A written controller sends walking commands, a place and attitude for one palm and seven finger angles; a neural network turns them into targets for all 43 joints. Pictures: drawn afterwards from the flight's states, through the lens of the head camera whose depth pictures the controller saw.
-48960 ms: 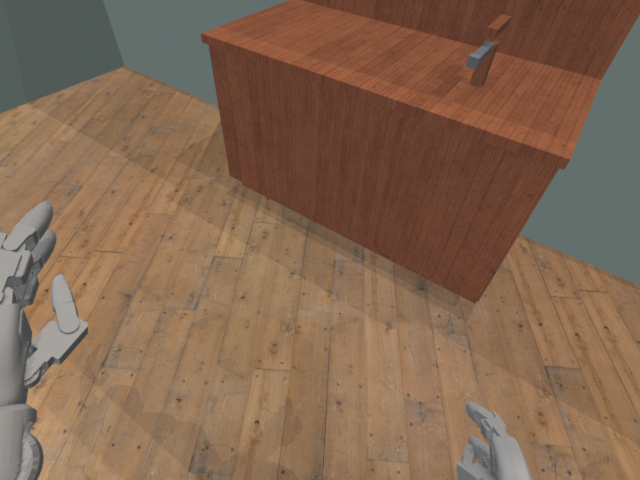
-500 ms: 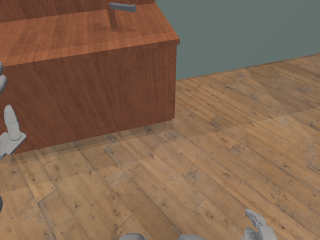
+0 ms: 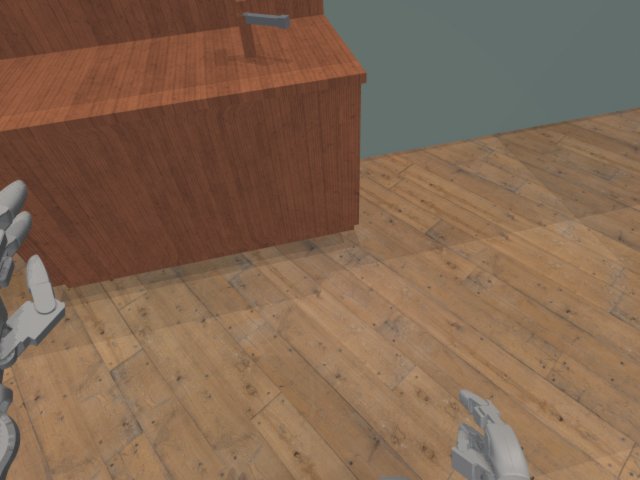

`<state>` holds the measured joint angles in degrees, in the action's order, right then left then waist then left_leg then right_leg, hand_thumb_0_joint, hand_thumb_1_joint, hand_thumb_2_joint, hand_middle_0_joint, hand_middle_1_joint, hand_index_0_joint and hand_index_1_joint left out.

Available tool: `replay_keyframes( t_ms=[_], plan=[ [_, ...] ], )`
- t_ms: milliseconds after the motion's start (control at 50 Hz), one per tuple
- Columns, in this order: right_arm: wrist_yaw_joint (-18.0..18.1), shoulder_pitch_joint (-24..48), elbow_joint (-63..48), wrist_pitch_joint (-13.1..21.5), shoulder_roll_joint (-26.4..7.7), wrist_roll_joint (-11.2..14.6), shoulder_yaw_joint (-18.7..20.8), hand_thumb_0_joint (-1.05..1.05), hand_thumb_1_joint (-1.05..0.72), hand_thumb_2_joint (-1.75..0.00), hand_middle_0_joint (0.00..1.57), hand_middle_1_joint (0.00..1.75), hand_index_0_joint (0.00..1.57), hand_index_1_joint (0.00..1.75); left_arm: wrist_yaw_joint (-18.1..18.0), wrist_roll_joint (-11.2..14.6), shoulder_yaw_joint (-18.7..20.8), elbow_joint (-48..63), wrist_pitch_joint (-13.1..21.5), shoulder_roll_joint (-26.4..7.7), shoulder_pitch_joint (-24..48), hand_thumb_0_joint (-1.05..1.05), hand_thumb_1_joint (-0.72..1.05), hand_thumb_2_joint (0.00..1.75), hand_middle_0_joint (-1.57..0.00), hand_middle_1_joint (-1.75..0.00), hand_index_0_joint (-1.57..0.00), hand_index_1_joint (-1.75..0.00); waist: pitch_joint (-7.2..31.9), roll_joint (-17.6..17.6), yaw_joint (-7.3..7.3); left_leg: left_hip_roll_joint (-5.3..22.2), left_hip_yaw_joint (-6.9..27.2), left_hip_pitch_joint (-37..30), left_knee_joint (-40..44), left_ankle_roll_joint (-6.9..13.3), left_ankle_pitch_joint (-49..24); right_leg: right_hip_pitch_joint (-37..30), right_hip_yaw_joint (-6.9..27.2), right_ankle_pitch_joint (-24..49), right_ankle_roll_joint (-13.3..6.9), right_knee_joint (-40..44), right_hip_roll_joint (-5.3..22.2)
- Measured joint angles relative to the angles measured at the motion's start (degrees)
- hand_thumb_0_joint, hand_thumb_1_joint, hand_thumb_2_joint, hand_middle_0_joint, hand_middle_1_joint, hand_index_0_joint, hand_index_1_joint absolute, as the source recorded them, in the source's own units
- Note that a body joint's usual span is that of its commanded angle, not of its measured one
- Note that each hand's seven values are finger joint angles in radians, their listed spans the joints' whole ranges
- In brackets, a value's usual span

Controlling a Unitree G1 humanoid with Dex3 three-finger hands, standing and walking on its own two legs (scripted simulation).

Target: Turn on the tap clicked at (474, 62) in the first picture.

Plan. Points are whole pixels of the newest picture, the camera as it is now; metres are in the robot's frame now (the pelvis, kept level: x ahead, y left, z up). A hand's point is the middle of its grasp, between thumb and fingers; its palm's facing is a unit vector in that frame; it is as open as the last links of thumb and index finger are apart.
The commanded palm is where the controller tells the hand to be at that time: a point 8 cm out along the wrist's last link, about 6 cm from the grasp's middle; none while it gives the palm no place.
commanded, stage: bring the hand home and regain balance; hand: left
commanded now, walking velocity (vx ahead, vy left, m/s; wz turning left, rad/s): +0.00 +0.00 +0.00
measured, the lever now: (283, 21) +1.27 +0.16 +0.10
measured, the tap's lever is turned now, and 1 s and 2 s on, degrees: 53 53 53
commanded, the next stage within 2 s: none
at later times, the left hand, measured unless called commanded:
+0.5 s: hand out of the picture +0.10 +0.22 +0.21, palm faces +0.38 -0.84 -0.40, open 7.4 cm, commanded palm +0.02 +0.28 +0.20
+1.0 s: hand out of the picture -0.03 +0.24 +0.19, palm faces +0.33 -0.84 -0.43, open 7.4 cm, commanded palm -0.09 +0.29 +0.20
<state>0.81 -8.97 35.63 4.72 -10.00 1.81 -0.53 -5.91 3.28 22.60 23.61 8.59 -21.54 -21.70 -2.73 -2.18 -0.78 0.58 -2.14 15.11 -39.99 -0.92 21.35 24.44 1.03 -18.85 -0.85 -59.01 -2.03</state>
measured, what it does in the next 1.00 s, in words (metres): walks backwards: right foot, then left foot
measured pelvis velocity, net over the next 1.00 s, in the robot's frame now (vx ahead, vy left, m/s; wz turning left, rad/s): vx -0.26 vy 0.02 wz -0.05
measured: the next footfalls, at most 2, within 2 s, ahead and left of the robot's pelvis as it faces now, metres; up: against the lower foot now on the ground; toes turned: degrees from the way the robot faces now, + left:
right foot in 0.02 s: +0.03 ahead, -0.09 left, +0.00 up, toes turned +0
left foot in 0.30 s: -0.19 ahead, +0.13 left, +0.00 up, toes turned +0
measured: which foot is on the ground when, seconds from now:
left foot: down 0.00-0.02, up 0.04-0.28, down 0.30-0.46, up 0.48-0.78, down 0.80-1.00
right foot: up 0.00-0.00, down 0.02-0.34, up 0.36-0.46, down 0.48-0.84, up 0.86-1.00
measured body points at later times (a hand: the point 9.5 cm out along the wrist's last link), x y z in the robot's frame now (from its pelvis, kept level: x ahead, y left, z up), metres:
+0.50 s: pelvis -0.14 +0.00 +0.00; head -0.13 -0.01 +0.45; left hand +0.07 +0.26 +0.23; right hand +0.00 -0.25 -0.10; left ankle -0.21 +0.13 -0.67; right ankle -0.09 -0.03 -0.72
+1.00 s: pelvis -0.26 +0.02 +0.01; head -0.28 +0.00 +0.46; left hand -0.05 +0.28 +0.22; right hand -0.11 -0.22 -0.08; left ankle -0.22 +0.15 -0.71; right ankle -0.25 -0.06 -0.67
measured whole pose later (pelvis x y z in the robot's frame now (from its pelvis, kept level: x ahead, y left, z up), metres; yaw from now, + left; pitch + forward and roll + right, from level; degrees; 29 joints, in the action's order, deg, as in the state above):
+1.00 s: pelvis -0.26 +0.02 +0.01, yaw -3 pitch -4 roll +2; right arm 1.8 -11.2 36.0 3.8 -10.8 1.2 0.3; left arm -6.7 2.9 21.0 26.2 7.0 -22.2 -24.9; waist -1.9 -0.2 -3.2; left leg -0.3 -1.7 15.1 -36.2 -0.1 16.8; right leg 24.8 1.2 -21.6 -0.4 -59.4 -2.9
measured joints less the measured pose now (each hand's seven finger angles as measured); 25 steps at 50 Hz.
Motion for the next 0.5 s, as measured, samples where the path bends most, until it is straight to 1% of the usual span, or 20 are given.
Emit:
replay_keyframes(
  t_ms=[20,40,60,80,100,140,180,220,240,280,300,340,360,380,400,420,440,460,480,500],
  plan=[
    [-0.09,0.0,-0.62,-0.1,-0.03,0.13,-0.11,0.01,-0.9,-0.9,0.2,0.3,0.2,0.3,0.33,-0.07,0.05,1.68,-0.06,-0.83,-0.64,0.01,0.89,0.9,-0.21,-0.3,-0.21,-0.3,-0.45,-0.18,0.03,0.65,0.25,2.77,-4.09,-0.07,1.49,-2.98,-0.82,0.96,0.1,6.95,0.83],
    [-0.07,0.22,-0.88,-0.02,-0.12,0.23,-0.04,0.01,-0.9,-0.9,0.2,0.3,0.2,0.3,0.62,-0.18,0.15,3.4,0.12,-1.61,-0.82,0.01,0.89,0.9,-0.21,-0.3,-0.21,-0.3,-1.26,-0.83,-0.19,1.52,1.37,6.05,-9.16,0.78,3.2,-4.96,-2.06,-6.27,-0.53,10.65,0.12],
    [0.03,0.92,-0.47,-0.04,-0.63,0.26,0.28,0.01,-0.9,-0.9,0.2,0.3,0.2,0.3,0.92,-0.28,-0.09,4.63,0.6,-1.58,-0.44,0.01,0.89,0.9,-0.21,-0.3,-0.21,-0.3,-3.01,-2.57,-0.74,2.08,4.1,9.05,-15.43,1.46,3.84,-4.62,-3.86,-9.43,-1.73,10.16,-1.43],
    [0.12,1.35,0.15,-0.35,-1.0,0.39,0.75,0.01,-0.9,-0.9,0.2,0.3,0.2,0.3,1.21,-0.14,-0.47,5.83,0.86,-1.56,-0.17,0.01,0.89,0.9,-0.21,-0.3,-0.21,-0.3,-4.65,-3.71,-1.32,1.46,6.51,11.57,-22.3,1.35,3.88,-4.12,-5.48,-9.08,-2.93,9.2,-2.4],
    [-0.09,1.23,0.7,-0.81,-1.22,0.4,1.34,0.01,-0.9,-0.9,0.2,0.3,0.2,0.3,1.36,-0.02,-0.92,7.14,0.95,-1.7,-0.21,0.01,0.89,0.9,-0.21,-0.3,-0.21,-0.3,-5.7,-3.88,-1.3,0.08,7.69,13.41,-28.93,0.69,3.4,-3.62,-6.31,-7.38,-3.87,8.6,-2.76],
    [-0.93,0.08,1.32,-1.65,-1.49,0.56,2.23,0.01,-0.9,-0.9,0.2,0.3,0.2,0.3,1.52,0.42,-0.86,10.27,1.61,-1.91,-2.02,0.01,0.89,0.9,-0.22,-0.3,-0.22,-0.3,-5.88,-2.52,-0.12,-2.7,7.76,15.44,-39.26,0.1,0.83,-2.0,-5.71,-5.0,-4.55,8.1,-2.97],
    [-1.17,-1.05,1.44,-2.48,-1.6,0.78,2.67,0.02,-0.9,-0.9,0.2,0.3,0.2,0.3,1.47,0.69,0.88,12.69,2.78,-2.47,-5.42,0.01,0.88,0.9,-0.22,-0.3,-0.22,-0.3,-4.5,-1.05,0.12,-3.56,7.2,16.17,-44.93,0.08,-1.71,0.31,-4.7,-3.32,-4.42,8.97,-3.26],
    [-0.94,-2.04,1.71,-2.89,-1.78,0.39,3.01,0.02,-0.9,-0.9,0.2,0.3,0.2,0.3,0.8,0.54,2.49,13.29,3.23,-3.89,-7.32,0.01,0.88,0.9,-0.22,-0.3,-0.22,-0.3,-2.89,0.23,-0.26,-3.2,6.79,14.59,-44.04,0.14,-3.51,2.62,-4.15,-1.27,-4.11,10.44,-3.02],
    [-0.71,-2.51,1.92,-2.91,-1.93,0.09,3.15,0.02,-0.9,-0.9,0.2,0.3,0.2,0.3,0.36,0.43,3.12,12.96,3.31,-4.85,-7.4,0.01,0.88,0.9,-0.22,-0.3,-0.22,-0.3,-2.14,0.89,-0.45,-2.8,6.54,12.85,-40.95,0.29,-3.78,3.72,-3.95,-0.25,-3.95,11.09,-2.65],
    [-0.12,-3.25,2.14,-2.7,-2.32,-0.3,3.38,0.02,-0.9,-0.9,0.2,0.29,0.2,0.3,-0.54,0.22,4.24,11.93,3.24,-6.79,-6.61,0.01,0.88,0.9,-0.22,-0.3,-0.22,-0.3,-1.05,2.27,-0.76,-1.73,5.96,7.6,-29.49,1.16,-2.74,5.87,-3.49,1.47,-3.53,11.74,-1.63],
    [0.22,-3.48,2.17,-2.33,-2.54,-0.53,3.52,0.02,-0.9,-0.9,0.2,0.29,0.2,0.3,-0.99,0.08,4.79,11.56,3.13,-7.58,-6.11,0.01,0.88,0.9,-0.22,-0.3,-0.22,-0.3,-0.62,2.99,-0.87,-1.41,5.25,4.3,-22.47,1.51,0.12,7.07,-3.12,2.11,-3.22,11.58,-1.03],
    [0.85,-3.49,2.51,-1.21,-2.29,-1.08,3.66,0.02,-0.9,-0.9,0.2,0.29,0.2,0.3,-2.03,-0.01,6.22,11.0,3.04,-8.45,-5.93,0.01,0.88,0.9,-0.22,-0.3,-0.22,-0.3,0.25,5.91,-0.71,-2.45,2.1,-4.15,-5.8,1.9,12.72,9.58,-0.7,2.96,-2.45,10.3,0.54],
    [1.16,-3.26,2.62,-0.52,-1.78,-1.47,3.71,0.02,-0.9,-0.9,0.2,0.29,0.2,0.3,-2.67,-0.02,7.06,10.47,3.36,-8.44,-6.31,0.01,0.88,0.9,-0.22,-0.3,-0.22,-0.3,0.17,7.83,-0.35,-3.4,-0.33,-8.28,2.6,1.9,10.11,10.38,0.87,3.05,-2.16,8.91,1.31],
    [1.54,-2.71,3.14,-0.06,-0.81,-1.79,3.61,0.02,-0.9,-0.9,0.2,0.29,0.2,0.3,-3.32,-0.12,7.55,9.23,3.81,-7.64,-6.86,0.01,0.88,0.9,-0.22,-0.3,-0.22,-0.3,-0.63,10.27,0.97,-5.23,-3.15,-11.56,6.8,1.68,8.49,9.79,2.07,1.2,-1.62,6.47,1.97],
    [2.0,-2.64,3.28,0.36,-0.31,-2.06,3.35,0.02,-0.9,-0.9,0.2,0.29,0.2,0.3,-3.84,-0.22,7.33,7.75,4.03,-5.92,-7.53,0.01,0.88,0.9,-0.22,-0.3,-0.22,-0.3,-0.64,10.66,1.91,-5.82,-5.22,-14.2,9.88,1.4,6.96,8.33,1.49,-1.82,-1.2,4.49,1.52],
    [2.31,-3.02,3.0,0.82,-0.16,-2.22,3.26,0.02,-0.9,-0.9,0.2,0.29,0.2,0.3,-3.88,-0.01,6.65,6.16,4.1,-4.07,-7.76,0.01,0.88,0.9,-0.22,-0.3,-0.22,-0.3,0.11,9.3,1.25,-5.24,-5.58,-14.97,10.9,1.21,5.84,6.14,-0.33,-4.12,-1.04,4.39,0.77],
    [2.36,-3.49,2.49,1.1,-0.13,-2.22,3.33,0.02,-0.9,-0.9,0.2,0.29,0.2,0.3,-3.54,0.02,5.63,4.89,3.77,-2.76,-6.82,0.01,0.89,0.9,-0.22,-0.3,-0.22,-0.3,0.53,7.44,-0.53,-4.27,-4.24,-13.58,8.6,1.22,5.05,2.93,-1.95,-4.94,-1.16,6.79,0.11],
    [2.19,-3.95,1.88,1.09,-0.01,-1.78,3.48,0.02,-0.9,-0.9,0.2,0.29,0.19,0.3,-2.99,-0.18,4.19,4.36,2.97,-2.26,-4.41,0.01,0.89,0.9,-0.21,-0.3,-0.22,-0.3,0.02,6.42,-2.3,-3.76,-2.58,-10.03,2.17,1.54,3.89,-1.35,-2.36,-2.7,-1.99,11.82,-0.14],
    [1.76,-4.16,1.23,0.98,-0.15,-1.21,3.52,0.02,-0.9,-0.9,0.2,0.29,0.19,0.3,-2.26,-0.22,2.41,4.48,2.33,-1.87,-1.14,0.01,0.89,0.9,-0.21,-0.3,-0.21,-0.3,-1.29,5.77,-3.12,-3.57,-1.24,-5.3,-7.52,1.99,1.69,-4.82,-2.75,0.82,-4.35,16.75,-0.2],
    [1.36,-3.46,1.23,0.79,-0.84,-1.0,3.2,0.02,-0.9,-0.9,0.2,0.29,0.19,0.3,-1.68,0.09,0.67,4.99,2.15,-0.78,1.38,0.01,0.89,0.9,-0.21,-0.3,-0.21,-0.3,-2.88,4.45,-3.13,-3.63,0.83,-0.69,-17.49,2.15,0.97,-5.61,-3.91,1.86,-5.99,17.86,-0.66]
  ],
)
